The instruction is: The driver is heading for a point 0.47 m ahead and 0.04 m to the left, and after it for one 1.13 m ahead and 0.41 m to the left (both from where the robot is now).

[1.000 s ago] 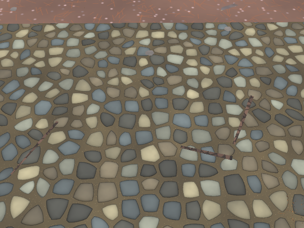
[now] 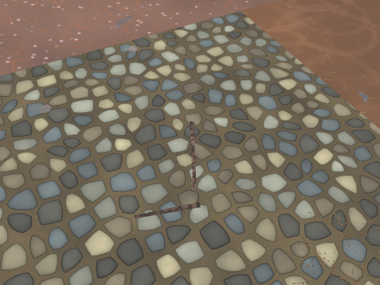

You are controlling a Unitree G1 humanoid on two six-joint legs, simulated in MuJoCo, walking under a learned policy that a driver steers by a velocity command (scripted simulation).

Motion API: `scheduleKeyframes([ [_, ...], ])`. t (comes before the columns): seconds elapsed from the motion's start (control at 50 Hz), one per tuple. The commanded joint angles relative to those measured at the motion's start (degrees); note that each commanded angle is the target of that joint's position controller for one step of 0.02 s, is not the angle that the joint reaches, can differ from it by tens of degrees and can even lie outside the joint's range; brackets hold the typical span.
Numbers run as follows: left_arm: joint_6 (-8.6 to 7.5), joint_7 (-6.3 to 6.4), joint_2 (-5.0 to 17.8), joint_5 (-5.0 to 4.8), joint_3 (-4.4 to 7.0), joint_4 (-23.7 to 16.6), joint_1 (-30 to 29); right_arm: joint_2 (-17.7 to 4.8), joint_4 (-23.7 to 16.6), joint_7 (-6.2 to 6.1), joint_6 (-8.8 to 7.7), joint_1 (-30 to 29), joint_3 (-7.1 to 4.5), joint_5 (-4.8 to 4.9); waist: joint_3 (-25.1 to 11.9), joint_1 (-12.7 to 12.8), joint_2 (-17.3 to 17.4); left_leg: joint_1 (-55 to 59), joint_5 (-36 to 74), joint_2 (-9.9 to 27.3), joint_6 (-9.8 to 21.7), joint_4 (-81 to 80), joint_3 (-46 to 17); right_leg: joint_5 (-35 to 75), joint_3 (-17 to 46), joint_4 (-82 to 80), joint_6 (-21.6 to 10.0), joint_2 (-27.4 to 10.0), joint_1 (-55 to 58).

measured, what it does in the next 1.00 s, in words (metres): walks ahead: right foot, then left foot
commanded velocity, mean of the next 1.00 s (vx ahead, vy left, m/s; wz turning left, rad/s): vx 0.39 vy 0.00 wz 0.03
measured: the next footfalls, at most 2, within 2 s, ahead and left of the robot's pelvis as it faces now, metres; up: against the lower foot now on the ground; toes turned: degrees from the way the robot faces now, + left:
right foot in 0.08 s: +0.00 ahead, -0.11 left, +0.00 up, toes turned +3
left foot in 0.46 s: +0.24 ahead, +0.13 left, +0.00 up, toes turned +3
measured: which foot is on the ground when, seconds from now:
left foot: down 0.00-0.10, up 0.12-0.44, down 0.46-0.98, up 1.00-1.00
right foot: up 0.00-0.06, down 0.08-0.48, up 0.50-0.96, down 0.98-1.00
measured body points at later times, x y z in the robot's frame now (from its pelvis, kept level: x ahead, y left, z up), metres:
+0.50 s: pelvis +0.12 +0.04 -0.02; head +0.14 +0.06 +0.43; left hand +0.09 +0.31 -0.17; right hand +0.29 -0.23 -0.11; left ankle +0.20 +0.13 -0.75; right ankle -0.04 -0.11 -0.72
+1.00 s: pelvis +0.39 +0.03 -0.02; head +0.43 +0.03 +0.42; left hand +0.59 +0.27 -0.12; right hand +0.33 -0.22 -0.16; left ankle +0.20 +0.13 -0.74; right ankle +0.52 -0.05 -0.75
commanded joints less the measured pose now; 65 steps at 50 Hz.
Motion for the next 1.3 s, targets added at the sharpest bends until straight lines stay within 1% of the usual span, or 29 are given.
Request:
scheduleKeyframes([
  [0.02, -0.78, 0.64, 2.5, -0.34, -0.46, -2.1, 0.6, -10.3, -0.6, 0.55, 0.21, 3.5, -2.66, -0.41, -4.8, -1.0, 13.4, 7.0, 17.2, 11.1, 8.3, -4.9, -11.3, 1.0, -6.4, -13.4, -1.6, 1.0, 3.2],
  [0.06, -2.02, 1.03, 2.2, 0.73, -0.81, -0.4, 3.4, -10.5, 0.6, 0.88, 1.01, 3.9, -3.08, 0.11, -2.4, 1.1, 10.8, -0.3, -2.5, 9.5, 6.4, -4.9, -12.0, 8.4, -8.0, -25.4, -4.3, 1.2, 12.3],
  [0.08, -2.9, 1.26, 3.7, 1.19, -0.66, 0.4, 4.8, -8.9, 0.3, 0.93, 0.88, 3.3, -2.8, 0.04, -2.2, 2.0, 7.7, -7.7, -11.0, 8.4, 4.8, -3.3, -11.6, 7.0, -3.4, -25.8, -6.3, -2.1, 19.2],
  [0.1, -3.87, 1.59, 6.3, 1.99, -0.45, 1.2, 9.4, -5.4, -1.7, 1.3, 0.42, 0.2, -1.91, -0.05, -2.5, 4.4, -1.2, -18.0, -17.6, 4.7, 2.9, 6.5, -6.7, -2.5, 9.1, -29.6, -9.1, -12.3, 26.6],
  [0.12, -3.95, 1.41, 13.0, 1.16, 1.51, 2.7, 12.4, -5.1, -4.6, 1.29, -0.11, -5.1, -1.63, 0.41, 2.7, 6.8, -13.2, -27.5, -17.0, -3.0, 1.2, 14.6, 3.2, -13.8, 25.2, -36.6, -15.5, -21.6, 21.5],
  [0.14, -4.47, 1.21, 10.8, 1.72, 1.3, 3.3, 12.1, -9.4, -5.6, 1.25, -0.42, -9.4, -2.78, -0.58, 8.9, 7.6, -8.4, -30.1, -16.0, 1.2, 1.1, 22.2, 0.5, -12.1, 26.8, -38.3, -18.5, -24.0, 17.4],
  [0.18, -5.59, 0.94, 6.8, 1.03, 0.22, 2.6, 7.9, -9.0, -3.5, 2.52, -1.22, -5.2, -3.15, -0.09, 8.0, 3.9, -5.6, -30.0, -10.4, 3.0, 0.3, 26.0, -0.7, -7.4, 19.7, -39.1, -16.8, -19.3, 18.2],
  [0.22, -6.77, 1.04, 5.8, 0.71, -0.04, 2.9, 7.2, -8.2, -2.5, 3.71, -1.69, -4.0, -3.24, -0.74, 5.6, 2.8, -5.8, -27.8, -5.6, 3.6, -0.7, 27.3, 0.6, 2.8, 13.0, -38.9, -15.7, -15.9, 18.6],
  [0.3, -8.06, 0.58, 5.8, 0.57, 0.09, 4.5, 9.3, -5.9, -3.8, 4.53, -1.55, -7.9, -2.54, -0.49, 4.8, 3.2, -5.2, -23.1, -0.1, 4.0, -2.4, 20.8, 2.4, 11.5, 6.6, -37.9, -14.9, -14.2, 14.5],
  [0.38, -8.44, 0.39, 7.9, 0.78, 0.6, 5.5, 10.6, -6.4, -5.2, 4.36, -1.36, -9.7, -2.56, -0.16, 5.4, 3.3, -5.3, -14.4, 0.5, 3.0, -1.0, 12.1, 3.8, 16.0, 5.4, -36.0, -13.9, -16.1, 10.6],
  [0.44, -8.31, 0.32, 8.9, 0.73, 0.75, 5.9, 9.6, -7.8, -2.0, 3.09, -1.99, 0.7, -3.65, -0.41, 2.3, -2.1, -1.7, 2.4, 1.0, -0.7, 1.0, 5.8, 6.0, 29.4, 2.3, -24.2, -11.5, -14.4, 6.4],
  [0.46, -8.41, 0.2, 7.5, 0.98, 0.28, 6.0, 9.9, -10.2, 0.8, 2.23, -2.71, 9.5, -4.66, -0.97, -3.0, -5.6, 2.7, 13.2, -1.9, 0.8, 2.3, 3.6, 3.3, 33.5, -1.7, -10.3, -10.1, -10.5, 2.9],
  [0.48, -8.59, -0.08, 2.2, -0.17, -1.27, 3.4, 11.0, -17.3, 1.6, 1.55, -3.34, 18.4, -6.12, -2.04, -10.7, -8.2, 16.2, 25.3, -19.3, 17.4, 7.2, -5.4, -21.0, 18.4, -7.2, 11.8, -6.6, -3.4, -10.3],
  [0.5, -8.63, -0.13, 3.8, 0.53, -0.65, 3.2, 11.1, -18.1, 3.1, 2.0, -3.05, 19.1, -6.06, -0.66, -11.7, -6.1, 18.9, 22.4, -26.9, 23.4, 10.0, -16.1, -41.8, -3.1, -2.7, 22.1, -7.1, 1.7, -17.5],
  [0.54, -8.36, -1.03, 5.6, 1.14, -0.16, 3.3, 7.8, -10.7, 0.4, 2.61, -2.98, 6.2, -4.06, 0.11, -0.3, -0.8, 6.3, 9.4, -25.4, 20.3, 9.2, -15.4, -29.1, 5.1, -1.1, 25.4, -9.2, -5.8, -19.5],
  [0.6, -7.19, -1.87, 2.7, 1.91, -0.78, 4.6, 8.6, -7.3, 1.2, 2.46, -4.29, 3.6, -2.66, 0.17, 0.7, 2.1, 6.7, 3.0, -5.6, 13.6, 7.1, -17.4, -14.5, 11.5, -3.9, 19.9, -7.8, -8.9, -14.0],
  [0.72, -6.21, -2.44, 1.8, 1.92, -1.15, 1.3, -2.3, -6.6, 5.6, 2.37, -5.37, 10.9, -2.31, 0.79, 3.3, 0.7, 4.7, 7.8, 8.6, 12.3, 9.3, -20.1, -6.9, 20.3, -6.8, 11.6, -4.5, -10.4, -24.3],
  [0.86, -6.9, -2.28, 0.5, 1.44, -2.13, -3.9, -15.0, -7.4, 8.8, 1.6, -5.24, 15.5, -2.23, 0.81, 3.7, -1.8, 5.3, 10.3, 24.2, 11.1, 9.1, -15.3, -6.4, 26.9, -9.2, -7.6, -3.0, -6.8, -18.5],
  [0.92, -7.57, -1.72, 1.9, 1.15, -1.72, -4.6, -13.9, -8.4, 9.0, 1.11, -4.85, 14.3, -2.52, 0.38, 2.7, -0.3, 6.1, 13.3, 31.1, 12.3, 8.1, -10.9, -8.4, 22.4, -8.3, -11.1, -4.7, -5.5, -13.8],
  [0.96, -8.44, -0.8, 4.1, 1.1, -0.67, -2.2, -4.5, -9.5, 8.7, 1.17, -4.67, 12.4, -2.9, 0.16, -2.2, 3.8, 6.2, 12.8, 41.2, 10.6, 6.4, -0.1, -7.8, 17.6, -9.1, -14.9, -6.4, -2.6, -0.8],
  [0.98, -9.2, -0.01, 6.1, 1.78, 0.22, 0.3, 4.8, -9.0, 8.4, 1.38, -4.68, 11.7, -2.81, 0.47, -7.8, 7.8, 4.0, 7.6, 36.8, 7.6, 5.3, 11.7, -5.6, 18.7, -7.4, -17.2, -7.9, -4.7, 12.3],
  [1.0, -9.59, 1.03, 11.2, 3.34, 1.42, 0.7, 14.5, -5.8, 6.1, 1.52, -4.79, 12.3, -2.05, 0.91, -17.1, 10.1, -2.9, -2.4, 16.9, 3.5, 4.5, 29.1, -3.0, 8.8, 8.3, -18.4, -10.3, -19.8, 26.3],
  [1.02, -8.8, 0.9, 15.1, 3.53, 2.43, 0.2, 12.6, -0.5, 4.8, 1.5, -4.36, 19.1, -1.3, 2.94, -22.0, 5.3, -15.8, -20.9, -18.3, -4.7, 2.9, 44.4, -0.8, 3.5, 33.3, -26.5, -16.1, -31.6, 36.0],
  [1.04, -8.16, 0.62, 9.4, 2.21, 1.49, -0.9, 7.7, -6.9, 6.2, 1.01, -3.45, 15.6, -2.66, 1.38, -15.2, 4.6, -5.2, -24.8, -14.1, -0.3, 3.8, 48.5, -4.3, -1.6, 31.1, -28.3, -14.7, -28.5, 29.2],
  [1.06, -8.34, 0.52, 4.9, 1.71, 0.32, -1.5, 3.3, -6.9, 5.7, 1.49, -3.4, 11.7, -3.03, 1.19, -7.6, 3.4, -1.4, -24.7, -8.3, 1.9, 3.8, 46.9, -4.4, 1.7, 20.7, -29.2, -13.1, -25.7, 21.0],
  [1.08, -8.72, 0.36, 3.1, 1.77, -0.1, -1.3, 1.5, -5.3, 5.4, 1.86, -3.31, 10.1, -2.79, 1.18, -4.4, 2.3, -0.7, -22.8, -5.0, 3.7, 3.4, 44.8, -4.0, 9.2, 13.4, -31.0, -12.0, -23.2, 15.5],
  [1.12, -9.49, 0.73, 1.7, 1.29, -0.49, -0.2, 2.0, -4.4, 5.5, 2.8, -1.87, 10.0, -2.95, -0.27, -2.2, 0.5, -3.4, -19.8, -3.3, 5.4, 2.1, 42.6, -3.3, 17.2, 4.0, -32.8, -10.2, -19.8, 9.9],
  [1.18, -11.0, 0.62, 2.3, 0.51, -0.17, 1.1, 4.5, -3.2, 3.8, 3.79, -0.34, 6.4, -2.88, -0.48, -1.2, -0.3, -2.7, -22.5, -0.1, 6.1, 1.1, 41.7, -2.3, 24.8, -2.5, -34.7, -10.7, -19.4, 9.4],
  [1.3, -11.0, 0.56, 2.6, 0.85, 0.03, 2.7, 7.6, -2.5, -0.8, 5.15, -0.32, -6.0, -2.01, -0.43, 2.1, 1.2, -2.0, -27.3, 11.7, 6.3, -0.3, 27.2, 1.1, 31.5, -13.5, -35.7, -10.6, -17.1, 11.1],
])
Velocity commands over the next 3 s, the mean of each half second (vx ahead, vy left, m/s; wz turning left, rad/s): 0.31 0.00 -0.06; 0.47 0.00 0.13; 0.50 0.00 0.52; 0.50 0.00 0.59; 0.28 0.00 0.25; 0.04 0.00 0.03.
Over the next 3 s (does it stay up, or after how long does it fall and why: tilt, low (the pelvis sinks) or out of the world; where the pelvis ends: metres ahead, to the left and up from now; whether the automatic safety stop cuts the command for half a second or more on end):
stays up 1.07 0.36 0.00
